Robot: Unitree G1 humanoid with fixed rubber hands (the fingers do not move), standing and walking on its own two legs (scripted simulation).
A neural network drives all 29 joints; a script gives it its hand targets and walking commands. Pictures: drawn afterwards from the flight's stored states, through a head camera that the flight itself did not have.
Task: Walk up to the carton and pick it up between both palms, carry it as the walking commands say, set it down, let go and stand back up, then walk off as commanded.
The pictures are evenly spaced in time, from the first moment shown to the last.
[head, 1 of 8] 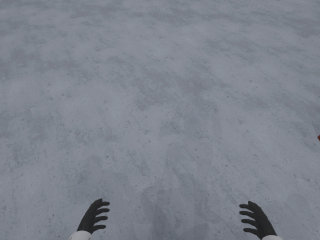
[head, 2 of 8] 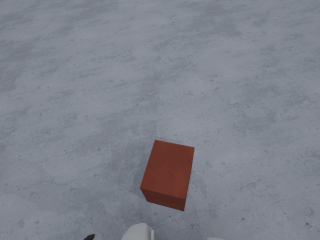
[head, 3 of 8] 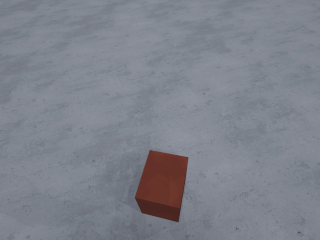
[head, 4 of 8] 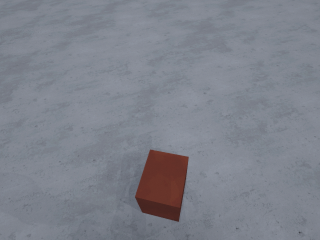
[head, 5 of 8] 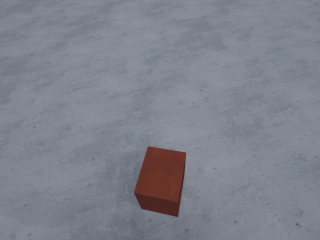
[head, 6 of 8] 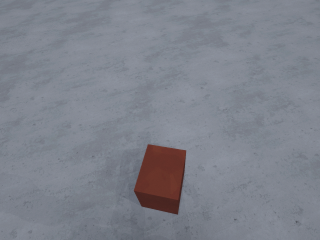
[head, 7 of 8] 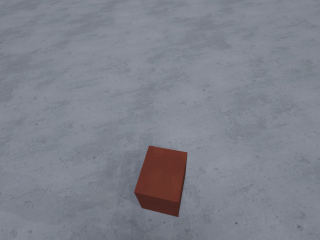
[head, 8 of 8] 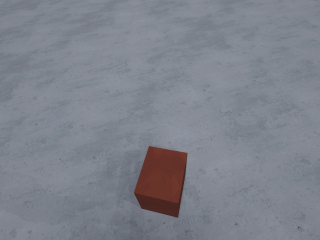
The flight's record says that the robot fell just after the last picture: no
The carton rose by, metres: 0.00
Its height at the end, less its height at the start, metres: +0.00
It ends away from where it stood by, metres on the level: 0.00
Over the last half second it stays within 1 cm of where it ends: yes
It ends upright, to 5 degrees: yes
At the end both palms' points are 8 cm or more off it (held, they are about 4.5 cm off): yes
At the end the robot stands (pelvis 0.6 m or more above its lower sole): yes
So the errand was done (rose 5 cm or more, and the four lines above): no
